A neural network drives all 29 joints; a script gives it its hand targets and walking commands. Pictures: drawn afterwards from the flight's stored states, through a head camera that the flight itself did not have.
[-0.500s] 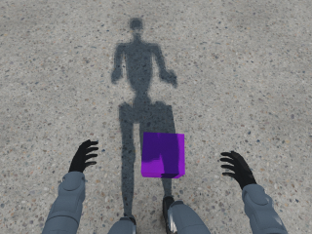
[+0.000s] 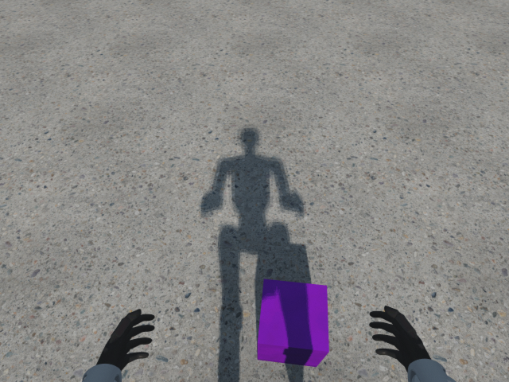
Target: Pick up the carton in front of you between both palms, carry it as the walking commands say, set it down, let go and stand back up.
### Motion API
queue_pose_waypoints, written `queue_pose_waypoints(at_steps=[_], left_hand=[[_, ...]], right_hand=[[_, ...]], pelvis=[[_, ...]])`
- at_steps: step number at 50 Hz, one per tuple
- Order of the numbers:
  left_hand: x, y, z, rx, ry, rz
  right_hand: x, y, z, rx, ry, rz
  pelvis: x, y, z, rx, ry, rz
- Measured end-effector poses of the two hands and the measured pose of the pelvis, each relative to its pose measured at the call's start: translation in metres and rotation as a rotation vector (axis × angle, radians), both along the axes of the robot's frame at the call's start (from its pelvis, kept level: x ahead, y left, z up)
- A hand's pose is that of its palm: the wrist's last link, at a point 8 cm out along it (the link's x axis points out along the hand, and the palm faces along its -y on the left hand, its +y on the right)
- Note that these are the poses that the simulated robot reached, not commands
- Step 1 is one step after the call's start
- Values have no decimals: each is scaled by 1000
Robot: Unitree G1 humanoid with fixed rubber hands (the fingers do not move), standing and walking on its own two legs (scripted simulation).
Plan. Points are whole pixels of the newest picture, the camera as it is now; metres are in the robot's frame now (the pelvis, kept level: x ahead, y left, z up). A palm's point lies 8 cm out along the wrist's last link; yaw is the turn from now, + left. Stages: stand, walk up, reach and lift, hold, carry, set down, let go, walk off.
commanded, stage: let go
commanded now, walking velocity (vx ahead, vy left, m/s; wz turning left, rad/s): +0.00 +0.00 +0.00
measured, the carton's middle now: (290, 324) +0.37 -0.11 -0.65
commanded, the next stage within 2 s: stand in 0.24 s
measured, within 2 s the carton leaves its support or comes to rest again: neither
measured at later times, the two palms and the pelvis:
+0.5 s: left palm out of the picture +0.13 +0.27 -0.08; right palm (453, 373) +0.15 -0.30 -0.10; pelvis +0.01 -0.02 -0.01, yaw +1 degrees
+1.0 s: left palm out of the picture +0.11 +0.27 -0.09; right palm out of the picture +0.13 -0.32 -0.10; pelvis +0.01 -0.03 +0.00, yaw +2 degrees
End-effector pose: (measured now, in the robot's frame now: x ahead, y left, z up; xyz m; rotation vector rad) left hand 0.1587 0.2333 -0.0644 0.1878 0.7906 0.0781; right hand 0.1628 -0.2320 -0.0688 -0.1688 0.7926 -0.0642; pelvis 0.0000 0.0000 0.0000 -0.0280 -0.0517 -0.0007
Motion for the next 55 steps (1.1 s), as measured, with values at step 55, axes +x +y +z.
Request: queue_pose_waypoints(at_steps=[55], left_hand=[[-55, 40, -27, 197, 246, 137]], right_hand=[[-42, -91, -35, -217, 222, -4]], pelvis=[[9, -31, -1, 21, 21, 36]])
